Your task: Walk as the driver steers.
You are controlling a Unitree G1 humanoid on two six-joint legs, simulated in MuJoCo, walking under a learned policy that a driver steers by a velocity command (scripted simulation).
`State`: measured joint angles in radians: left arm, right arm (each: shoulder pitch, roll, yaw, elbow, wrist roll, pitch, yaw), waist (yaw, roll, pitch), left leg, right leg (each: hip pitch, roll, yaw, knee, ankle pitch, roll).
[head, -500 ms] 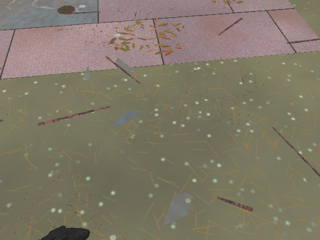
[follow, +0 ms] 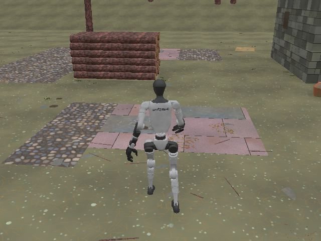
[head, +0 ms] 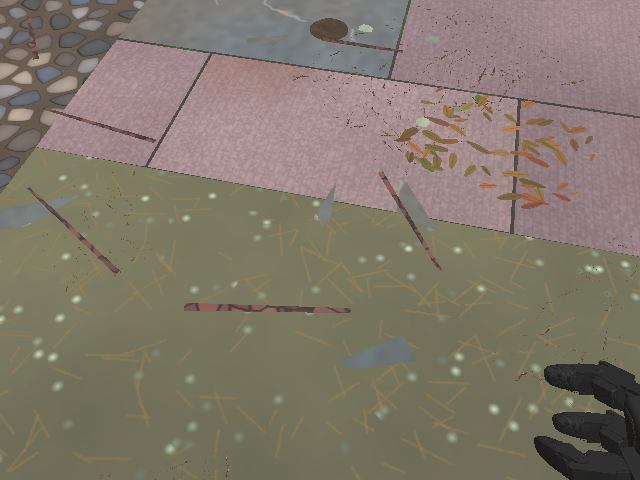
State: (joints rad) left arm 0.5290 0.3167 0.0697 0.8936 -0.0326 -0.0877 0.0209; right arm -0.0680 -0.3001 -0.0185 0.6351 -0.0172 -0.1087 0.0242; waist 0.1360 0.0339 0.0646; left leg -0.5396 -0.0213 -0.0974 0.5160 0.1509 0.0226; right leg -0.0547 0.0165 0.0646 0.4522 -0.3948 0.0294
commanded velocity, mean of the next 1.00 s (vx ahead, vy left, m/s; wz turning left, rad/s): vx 0.58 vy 0.00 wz -0.20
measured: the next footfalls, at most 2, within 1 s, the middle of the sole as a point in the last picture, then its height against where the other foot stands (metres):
right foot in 0.44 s outside the picture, level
left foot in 0.88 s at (459, 441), level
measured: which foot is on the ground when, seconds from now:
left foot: down 0.00-0.42, up 0.44-0.86, down 0.88-1.00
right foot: down 0.00-0.02, up 0.04-0.42, down 0.44-0.90, up 0.92-1.00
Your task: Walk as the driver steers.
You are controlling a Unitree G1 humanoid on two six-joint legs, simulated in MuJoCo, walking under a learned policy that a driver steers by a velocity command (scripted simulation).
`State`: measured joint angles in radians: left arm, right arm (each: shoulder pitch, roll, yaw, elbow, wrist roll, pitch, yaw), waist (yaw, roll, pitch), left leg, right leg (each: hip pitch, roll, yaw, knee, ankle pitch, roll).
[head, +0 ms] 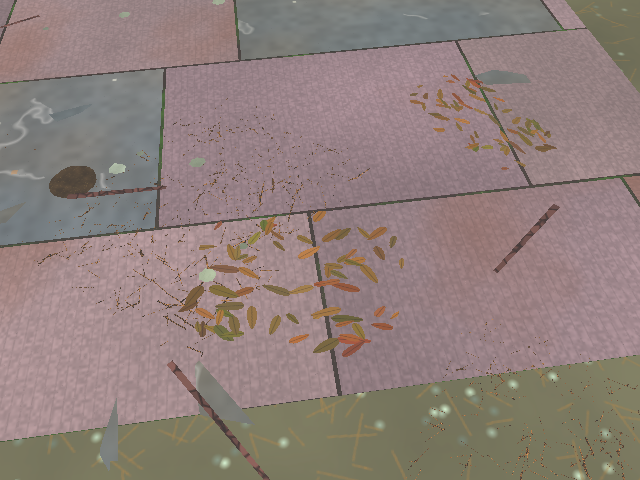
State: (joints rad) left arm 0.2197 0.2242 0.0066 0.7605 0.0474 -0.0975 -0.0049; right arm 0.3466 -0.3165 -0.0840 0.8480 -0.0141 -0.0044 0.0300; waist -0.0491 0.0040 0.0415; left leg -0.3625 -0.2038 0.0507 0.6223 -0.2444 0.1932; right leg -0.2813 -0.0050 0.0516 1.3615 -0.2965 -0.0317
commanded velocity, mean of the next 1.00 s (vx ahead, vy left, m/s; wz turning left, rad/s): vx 0.61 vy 0.00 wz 0.57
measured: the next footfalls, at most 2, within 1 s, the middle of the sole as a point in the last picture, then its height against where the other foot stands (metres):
right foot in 0.34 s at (381, 439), level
left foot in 0.72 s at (217, 365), level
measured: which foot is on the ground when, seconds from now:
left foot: down 0.00-0.34, up 0.36-0.70, down 0.72-1.00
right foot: up 0.00-0.32, down 0.34-0.72, up 0.74-1.00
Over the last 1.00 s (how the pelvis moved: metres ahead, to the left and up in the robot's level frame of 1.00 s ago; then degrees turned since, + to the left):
0.47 -0.17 -0.02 -11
